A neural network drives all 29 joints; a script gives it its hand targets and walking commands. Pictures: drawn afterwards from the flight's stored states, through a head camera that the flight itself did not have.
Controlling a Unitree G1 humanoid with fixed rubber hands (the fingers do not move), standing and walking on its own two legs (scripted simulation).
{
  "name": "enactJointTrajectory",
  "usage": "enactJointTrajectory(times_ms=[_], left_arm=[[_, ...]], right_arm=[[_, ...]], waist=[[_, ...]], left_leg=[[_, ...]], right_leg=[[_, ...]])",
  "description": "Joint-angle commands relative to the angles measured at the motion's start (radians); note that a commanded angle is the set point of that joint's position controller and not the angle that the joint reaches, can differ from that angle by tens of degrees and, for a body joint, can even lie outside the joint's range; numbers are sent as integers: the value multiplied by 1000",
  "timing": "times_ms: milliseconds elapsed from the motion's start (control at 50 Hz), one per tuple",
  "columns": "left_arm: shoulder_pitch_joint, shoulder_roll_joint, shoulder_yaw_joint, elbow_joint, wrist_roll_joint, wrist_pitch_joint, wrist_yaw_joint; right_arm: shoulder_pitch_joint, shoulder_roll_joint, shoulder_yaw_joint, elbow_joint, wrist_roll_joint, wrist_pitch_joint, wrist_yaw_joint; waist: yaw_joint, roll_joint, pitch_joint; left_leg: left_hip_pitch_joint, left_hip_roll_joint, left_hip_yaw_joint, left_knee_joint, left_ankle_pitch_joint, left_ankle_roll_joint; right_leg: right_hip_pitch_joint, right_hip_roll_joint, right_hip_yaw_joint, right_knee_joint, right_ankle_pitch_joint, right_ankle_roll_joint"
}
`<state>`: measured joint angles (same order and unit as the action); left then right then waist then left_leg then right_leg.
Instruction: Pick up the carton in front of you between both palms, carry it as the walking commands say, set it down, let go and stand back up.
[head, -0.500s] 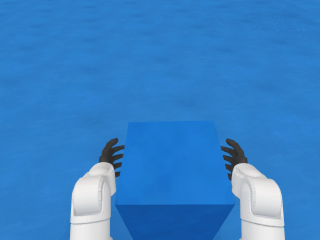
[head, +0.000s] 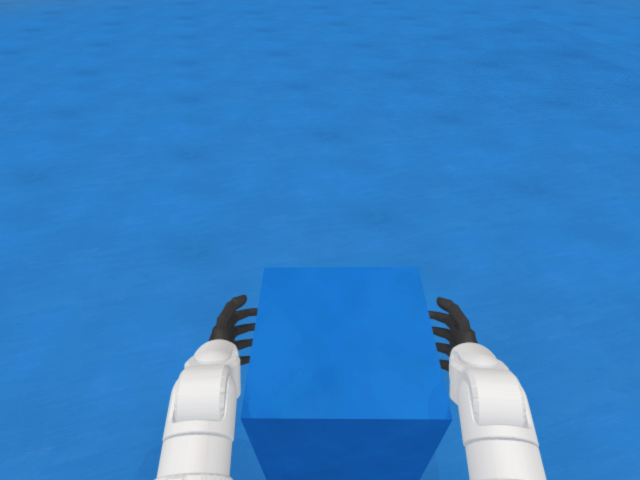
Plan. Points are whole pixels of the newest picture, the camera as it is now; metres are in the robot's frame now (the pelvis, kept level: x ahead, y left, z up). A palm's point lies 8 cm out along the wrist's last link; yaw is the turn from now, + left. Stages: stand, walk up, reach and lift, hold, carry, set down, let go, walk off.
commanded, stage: carry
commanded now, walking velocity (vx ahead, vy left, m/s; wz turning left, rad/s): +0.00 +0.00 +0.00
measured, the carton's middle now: (341, 380) +0.28 +0.00 -0.04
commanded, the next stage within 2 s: hold in 0.74 s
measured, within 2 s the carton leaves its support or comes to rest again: neither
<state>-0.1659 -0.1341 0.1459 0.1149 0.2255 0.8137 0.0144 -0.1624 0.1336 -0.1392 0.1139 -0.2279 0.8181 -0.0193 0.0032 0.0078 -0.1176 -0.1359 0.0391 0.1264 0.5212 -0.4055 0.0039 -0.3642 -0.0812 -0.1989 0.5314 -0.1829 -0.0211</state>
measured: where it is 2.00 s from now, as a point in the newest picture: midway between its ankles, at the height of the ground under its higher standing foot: outside the picture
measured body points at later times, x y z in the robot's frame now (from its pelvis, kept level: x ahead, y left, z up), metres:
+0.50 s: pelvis -0.02 +0.01 +0.00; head -0.04 +0.00 +0.45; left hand +0.28 +0.16 +0.03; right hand +0.28 -0.15 +0.03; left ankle -0.08 +0.10 -0.73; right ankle +0.06 -0.11 -0.73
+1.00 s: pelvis -0.04 +0.00 +0.01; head -0.04 -0.02 +0.46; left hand +0.24 +0.19 +0.03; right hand +0.28 -0.11 +0.03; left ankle -0.08 +0.10 -0.73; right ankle +0.06 -0.13 -0.73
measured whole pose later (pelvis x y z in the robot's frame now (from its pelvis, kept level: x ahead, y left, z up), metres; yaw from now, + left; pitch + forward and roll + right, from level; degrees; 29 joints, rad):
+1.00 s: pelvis -0.04 +0.00 +0.01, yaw +7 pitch -7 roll +0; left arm -0.22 -0.14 0.20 0.23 0.23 0.65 0.00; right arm -0.21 0.14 -0.16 0.17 -0.26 0.71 -0.03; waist 0.00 0.05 0.09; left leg -0.02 -0.01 0.00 0.43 -0.30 0.02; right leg -0.17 -0.03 -0.03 0.38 -0.09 0.02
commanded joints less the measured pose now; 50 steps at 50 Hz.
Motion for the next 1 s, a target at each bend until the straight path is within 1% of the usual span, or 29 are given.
enactJointTrajectory(times_ms=[0, 60, 120, 160, 200, 240, 300, 440, 720, 740, 760, 780, 800, 820, 840, 860, 880, 900, 940, 980], left_arm=[[-480, -808, -462, 15, -194, -111, -196], [-519, -852, -451, 66, -184, -163, -206], [-524, -889, -467, 72, -190, -181, -214], [-509, -903, -490, 51, -203, -174, -217], [-485, -910, -522, 13, -225, -153, -217], [-460, -904, -533, -7, -234, -129, -216], [-441, -883, -521, -15, -226, -111, -214], [-471, -883, -531, -33, -236, -114, -213], [-467, -881, -521, -16, -231, -109, -215], [-384, -909, -487, 43, -216, -125, -216], [-388, -896, -489, 25, -199, -159, -198], [-362, -868, -470, 14, -173, -168, -190], [-363, -865, -451, 17, -163, -175, -180], [-358, -849, -440, 23, -159, -179, -177], [-369, -850, -446, 22, -170, -185, -177], [-384, -851, -455, 18, -168, -187, -180], [-399, -853, -466, 15, -178, -187, -185], [-441, -860, -487, 3, -198, -190, -192], [-539, -850, -495, 30, -209, -200, -214], [-625, -832, -460, 105, -190, -223, -237]], right_arm=[[-489, 803, 458, -2, 195, -116, 196], [-526, 849, 449, 45, 185, -167, 205], [-535, 885, 469, 49, 191, -186, 212], [-525, 899, 495, 27, 207, -179, 215], [-505, 906, 530, -11, 230, -158, 215], [-485, 900, 543, -32, 242, -133, 215], [-468, 878, 532, -37, 236, -114, 214], [-490, 881, 540, -48, 243, -117, 213], [-481, 878, 524, -31, 234, -112, 213], [-377, 894, 516, -59, 238, -111, 214], [-407, 847, 521, -92, 233, -131, 207], [-419, 844, 524, -112, 229, -135, 206], [-446, 836, 539, -118, 241, -140, 207], [-452, 838, 553, -125, 239, -142, 210], [-451, 835, 562, -123, 241, -145, 208], [-453, 838, 561, -120, 240, -147, 210], [-451, 840, 562, -117, 234, -148, 210], [-446, 847, 554, -97, 225, -151, 205], [-466, 843, 492, -45, 187, -161, 192], [-511, 847, 421, 31, 149, -176, 184]], waist=[[-1, 5, -146], [-1, 1, -165], [-2, -4, -192], [-3, -7, -210], [-4, -8, -224], [-5, -8, -231], [-5, -7, -222], [-5, -3, -194], [-5, -3, -197], [10, 145, -35], [12, 147, -66], [15, 72, -84], [30, 70, -110], [31, 26, -107], [21, 14, -119], [18, 29, -107], [9, 4, -90], [-8, 2, -97], [-48, 14, -36], [-67, 27, 23]], left_leg=[[-112, 115, -90, -125, 214, 21], [-110, 111, -93, -119, 207, 23], [-103, 108, -93, -103, 227, 25], [-98, 106, -91, -90, 247, 25], [-95, 105, -90, -79, 266, 26], [-95, 104, -89, -71, 280, 26], [-102, 104, -89, -69, 284, 28], [-120, 106, -97, -88, 243, 32], [-120, 105, -98, -84, 267, 35], [-234, -61, -266, -203, 522, 30], [-262, -56, -277, -184, 578, 23], [-137, -67, -273, -175, 642, 23], [-79, -79, -262, -184, 574, 22], [-47, -86, -259, -186, 569, 23], [-32, -89, -257, -195, 551, 19], [-21, -95, -250, -209, 477, 18], [-14, -92, -251, -208, 492, 17], [-45, -89, -250, -209, 474, 12], [-132, -84, -248, -226, 317, 14], [-249, -73, -252, -242, 150, 28]], right_leg=[[181, -90, 116, -55, 162, -2], [188, -92, 119, -57, 166, -2], [198, -95, 120, -52, 192, -5], [204, -97, 119, -46, 215, -7], [208, -99, 118, -41, 236, -9], [209, -100, 116, -37, 251, -11], [203, -101, 115, -36, 252, -11], [189, -99, 117, -50, 199, -4], [186, -98, 113, -47, 209, 0], [554, 187, 229, -53, 342, -24], [610, 164, 271, -51, 406, -22], [532, 160, 280, -78, 439, -9], [532, 157, 282, -91, 423, 2], [523, 166, 273, -95, 421, 16], [535, 176, 268, -98, 397, 21], [518, 182, 261, -106, 334, 26], [501, 187, 255, -112, 321, 28], [534, 190, 256, -114, 304, 25], [553, 190, 252, -114, 224, 16], [578, 186, 249, -99, 151, 13]])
